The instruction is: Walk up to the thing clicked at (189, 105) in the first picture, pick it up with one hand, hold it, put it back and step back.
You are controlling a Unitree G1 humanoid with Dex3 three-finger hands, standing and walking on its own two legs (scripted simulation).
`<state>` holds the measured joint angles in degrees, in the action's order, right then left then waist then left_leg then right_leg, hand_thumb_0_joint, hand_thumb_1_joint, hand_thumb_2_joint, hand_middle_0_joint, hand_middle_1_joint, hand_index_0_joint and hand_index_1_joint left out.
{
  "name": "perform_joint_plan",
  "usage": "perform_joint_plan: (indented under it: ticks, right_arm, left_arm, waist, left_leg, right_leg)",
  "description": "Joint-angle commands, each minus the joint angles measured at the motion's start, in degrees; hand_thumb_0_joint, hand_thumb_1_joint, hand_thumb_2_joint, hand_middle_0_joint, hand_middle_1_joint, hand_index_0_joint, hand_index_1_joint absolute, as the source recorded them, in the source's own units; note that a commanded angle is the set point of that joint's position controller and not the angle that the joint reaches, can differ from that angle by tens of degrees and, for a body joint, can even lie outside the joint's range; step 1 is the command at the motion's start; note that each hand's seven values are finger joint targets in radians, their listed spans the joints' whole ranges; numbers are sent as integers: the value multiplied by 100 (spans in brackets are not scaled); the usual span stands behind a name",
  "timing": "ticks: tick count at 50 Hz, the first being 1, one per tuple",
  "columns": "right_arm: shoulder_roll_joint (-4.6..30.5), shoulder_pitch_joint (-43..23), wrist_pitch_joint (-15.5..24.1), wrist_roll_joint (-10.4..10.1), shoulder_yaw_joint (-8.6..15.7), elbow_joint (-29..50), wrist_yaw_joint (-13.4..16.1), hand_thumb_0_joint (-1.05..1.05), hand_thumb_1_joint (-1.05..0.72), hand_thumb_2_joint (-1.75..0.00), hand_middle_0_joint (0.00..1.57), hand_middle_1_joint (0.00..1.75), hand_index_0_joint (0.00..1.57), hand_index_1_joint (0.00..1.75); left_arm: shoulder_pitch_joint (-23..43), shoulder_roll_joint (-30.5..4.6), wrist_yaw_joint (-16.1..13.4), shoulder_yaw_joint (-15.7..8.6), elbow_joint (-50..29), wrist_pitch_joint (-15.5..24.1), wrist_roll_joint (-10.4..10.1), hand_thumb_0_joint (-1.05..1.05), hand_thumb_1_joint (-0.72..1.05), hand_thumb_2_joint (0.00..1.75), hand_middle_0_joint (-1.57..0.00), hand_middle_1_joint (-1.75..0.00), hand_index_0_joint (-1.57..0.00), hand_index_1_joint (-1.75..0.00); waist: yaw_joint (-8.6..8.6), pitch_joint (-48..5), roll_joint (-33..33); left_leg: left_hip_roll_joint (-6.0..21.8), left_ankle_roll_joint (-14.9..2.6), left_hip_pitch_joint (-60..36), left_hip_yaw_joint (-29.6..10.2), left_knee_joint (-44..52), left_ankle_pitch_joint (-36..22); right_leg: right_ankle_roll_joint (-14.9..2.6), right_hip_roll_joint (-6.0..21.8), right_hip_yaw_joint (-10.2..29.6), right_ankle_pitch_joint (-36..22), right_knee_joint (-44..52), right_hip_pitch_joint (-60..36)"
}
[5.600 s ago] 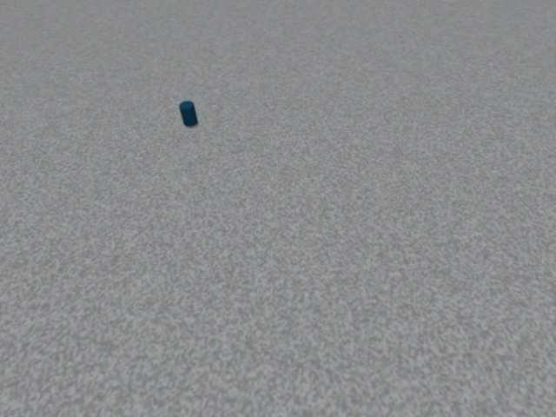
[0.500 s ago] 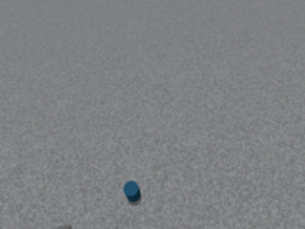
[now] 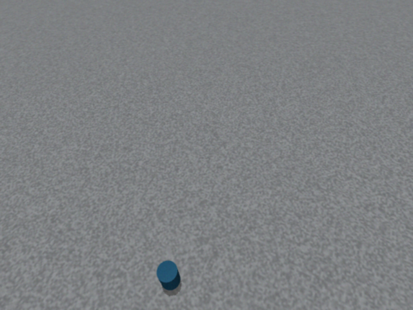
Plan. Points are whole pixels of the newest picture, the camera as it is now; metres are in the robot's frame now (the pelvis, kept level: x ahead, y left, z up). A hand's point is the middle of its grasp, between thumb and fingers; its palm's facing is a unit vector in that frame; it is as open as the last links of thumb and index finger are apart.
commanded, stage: walk up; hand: left
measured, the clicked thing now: (169, 275) +0.38 +0.21 -0.71
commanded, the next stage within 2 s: none
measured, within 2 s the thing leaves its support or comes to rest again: neither
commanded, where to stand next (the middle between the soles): +0.05 +0.00 m, yaw +0 degrees
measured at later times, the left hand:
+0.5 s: hand out of the picture +0.12 +0.25 -0.15, palm faces -0.01 -0.95 -0.32, open 7.4 cm
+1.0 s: hand out of the picture +0.10 +0.25 -0.15, palm faces -0.02 -0.94 -0.33, open 7.4 cm
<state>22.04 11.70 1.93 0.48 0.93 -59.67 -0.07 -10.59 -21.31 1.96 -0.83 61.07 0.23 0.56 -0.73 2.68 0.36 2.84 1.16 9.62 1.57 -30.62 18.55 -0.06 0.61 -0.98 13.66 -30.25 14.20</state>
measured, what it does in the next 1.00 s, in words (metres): stands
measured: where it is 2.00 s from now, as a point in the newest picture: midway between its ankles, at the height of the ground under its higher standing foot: outside the picture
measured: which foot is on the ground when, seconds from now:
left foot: down 0.00-1.00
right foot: down 0.00-1.00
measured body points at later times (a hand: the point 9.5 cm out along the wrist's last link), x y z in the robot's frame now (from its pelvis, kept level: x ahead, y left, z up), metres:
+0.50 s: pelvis +0.01 +0.00 +0.00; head +0.02 +0.01 +0.45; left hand +0.12 +0.30 -0.12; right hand +0.09 -0.32 -0.12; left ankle -0.02 +0.14 -0.73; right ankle +0.03 -0.12 -0.73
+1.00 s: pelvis +0.01 +0.00 +0.01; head +0.03 +0.00 +0.46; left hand +0.10 +0.30 -0.12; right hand +0.08 -0.31 -0.12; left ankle -0.02 +0.14 -0.73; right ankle +0.03 -0.12 -0.73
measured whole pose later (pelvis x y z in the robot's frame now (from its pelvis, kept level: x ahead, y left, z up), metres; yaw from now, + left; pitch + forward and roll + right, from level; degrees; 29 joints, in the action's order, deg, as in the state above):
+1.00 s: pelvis +0.01 +0.00 +0.01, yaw -1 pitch -3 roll +0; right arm 21.0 8.5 1.9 0.5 0.8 -62.9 0.1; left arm -6.2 -20.2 1.3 -1.2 62.3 -0.3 0.2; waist -0.2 3.7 -0.1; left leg 2.5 1.5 5.1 3.0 -24.4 16.7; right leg 0.2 0.7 0.3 12.8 -26.7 11.4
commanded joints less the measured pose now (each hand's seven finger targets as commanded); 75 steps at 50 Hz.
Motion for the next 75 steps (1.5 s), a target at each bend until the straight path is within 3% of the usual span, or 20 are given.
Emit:
perform_joint_plan:
  ticks: [1,6,13,18,41,49,56,57,58,59,61,64,66,68,69,70,71,72,73,75]
  right_arm:
    - [1201,-66,196,-31,247,323,88,0,-90,-90,20,30,20,30]
    - [1195,-121,162,-61,247,252,131,0,-90,-90,20,30,20,30]
    - [1193,-363,108,3,254,182,129,0,-90,-90,20,30,20,30]
    - [1249,-541,136,11,252,140,119,0,-90,-90,20,30,20,30]
    - [1168,-453,86,23,240,66,92,0,-90,-90,20,30,20,30]
    - [1215,-465,123,8,244,39,103,0,-90,-90,20,30,20,30]
    - [1173,-514,98,10,231,46,110,0,-90,-90,20,30,20,30]
    - [1588,190,172,-49,426,18,161,0,-90,-90,20,30,20,30]
    - [1839,576,205,-9,544,-105,199,0,-90,-90,20,30,20,30]
    - [1992,838,245,23,648,-109,227,0,-90,-90,20,30,20,30]
    - [2088,618,304,69,743,151,272,0,-90,-90,20,30,20,30]
    - [1826,271,379,126,664,434,254,0,-90,-90,20,30,20,30]
    - [1497,-243,289,125,532,631,159,0,-90,-90,20,30,20,30]
    - [1001,-690,-1,-9,353,764,104,0,-90,-90,20,30,20,30]
    - [838,-589,-160,-26,325,890,85,0,-90,-90,20,30,20,30]
    - [711,-273,-365,3,316,1010,69,0,-90,-90,20,30,20,30]
    - [938,237,-601,33,425,879,73,0,-90,-90,20,30,20,30]
    - [1116,442,-745,38,527,875,59,0,-90,-90,20,30,20,30]
    - [1181,529,-789,3,572,819,55,0,-90,-90,20,30,20,30]
    - [1301,976,-812,72,633,773,3,0,-90,-90,20,30,20,30]
  left_arm:
    - [432,-1282,-123,-227,-423,203,-37,0,90,90,-20,-30,-20,-30]
    - [410,-1203,-188,-231,-372,184,-74,0,90,90,-20,-30,-20,-30]
    - [682,-1196,-197,-260,-409,108,-50,0,90,90,-20,-30,-20,-30]
    - [759,-1129,-168,-247,-378,95,-49,0,90,90,-20,-30,-20,-30]
    - [788,-1172,-138,-275,-288,84,-16,0,90,90,-20,-30,-20,-30]
    - [720,-1100,-147,-260,-277,92,-28,0,90,90,-20,-30,-20,-30]
    - [710,-1066,-157,-243,-275,79,-34,0,90,90,-20,-30,-20,-30]
    - [746,-1382,-19,-444,-493,-4,142,0,90,90,-20,-30,-20,-30]
    - [1020,-1220,44,-434,-592,-78,161,0,90,90,-20,-30,-20,-30]
    - [1286,-1213,88,-454,-762,-142,221,0,90,90,-20,-30,-20,-30]
    - [1209,-1254,155,-512,-909,-163,188,0,90,90,-20,-30,-20,-30]
    - [948,-1168,262,-534,-956,-72,105,0,90,90,-20,-30,-20,-30]
    - [542,-943,186,-481,-705,13,20,0,90,90,-20,-30,-20,-30]
    - [-142,-907,-20,-443,-298,131,-61,0,90,90,-20,-30,-20,-30]
    - [-491,-1496,-202,-612,-276,130,-85,0,90,90,-20,-30,-20,-30]
    - [-714,-2076,-393,-734,-339,141,-80,0,90,90,-20,-30,-20,-30]
    - [-483,-2188,-498,-704,-564,126,-12,0,90,90,-20,-30,-20,-30]
    - [-133,-2283,-543,-739,-727,124,0,0,90,90,-20,-30,-20,-30]
    - [128,-2102,-562,-713,-858,129,-17,0,90,90,-20,-30,-20,-30]
    - [331,-1756,-634,-684,-998,95,-65,0,90,90,-20,-30,-20,-30]
  waist:
    - [168,-459,-350]
    - [100,-929,-491]
    - [106,-471,-359]
    - [31,-267,107]
    - [115,-226,-275]
    - [98,-461,-88]
    - [76,-433,-17]
    - [282,-547,-175]
    - [441,-199,288]
    - [599,229,586]
    - [445,670,443]
    - [180,607,754]
    - [-8,351,1064]
    - [-346,79,713]
    - [-530,-13,-329]
    - [-456,-168,-1146]
    - [-244,-305,-463]
    - [-34,-232,-591]
    - [106,-314,-382]
    - [311,-760,-240]
  left_leg:
    - [254,-375,-166,-281,452,-1232]
    - [336,-373,-417,-192,313,-2205]
    - [310,-439,-125,-211,440,-1372]
    - [544,-509,-66,-517,851,-1536]
    - [297,-429,-138,-234,882,-563]
    - [471,-431,-403,-320,1047,-1446]
    - [472,-394,-420,-258,1074,-1494]
    - [670,-736,-1100,-640,1005,-514]
    - [1194,-1067,-1632,-1229,1406,142]
    - [1861,-1436,-1854,-1957,1823,314]
    - [2334,-1729,-1334,-2254,1927,-77]
    - [1822,-1419,-1103,-1199,1351,-1804]
    - [1103,-974,-241,-245,804,-2542]
    - [376,-452,842,369,-318,-2228]
    - [-61,-240,1263,512,-1287,-1041]
    - [-619,-189,1664,-155,-2366,1801]
    - [-431,-170,1224,-1017,-3106,1845]
    - [-408,-226,1131,-1118,-3861,1844]
    - [-439,-265,1241,-1526,-4230,1677]
    - [-396,-211,1396,-1679,-4483,1131]
  right_leg:
    - [-476,813,881,-1837,622,-305]
    - [-459,746,609,-2784,292,-754]
    - [-483,674,585,-1538,407,-428]
    - [-344,523,422,-1558,292,-458]
    - [-384,596,825,-524,891,-429]
    - [-295,508,602,-1494,646,-636]
    - [-283,511,600,-1549,667,-652]
    - [-406,244,316,-202,-38,35]
    - [-286,43,26,803,-546,1226]
    - [-181,170,109,1606,-1449,2222]
    - [-160,540,600,1550,-1941,2465]
    - [-178,707,562,1225,-1216,1842]
    - [-165,323,-22,518,-438,441]
    - [-8,23,-353,-1431,265,-1146]
    - [-29,515,190,-2704,489,-1308]
    - [-370,1776,1868,-3796,1015,-1078]
    - [-792,2392,2736,-2741,1347,-306]
    - [-1066,2471,2845,-2226,1329,20]
    - [-987,2237,2386,-2134,1109,-90]
    - [-606,1690,1338,-1937,716,-485]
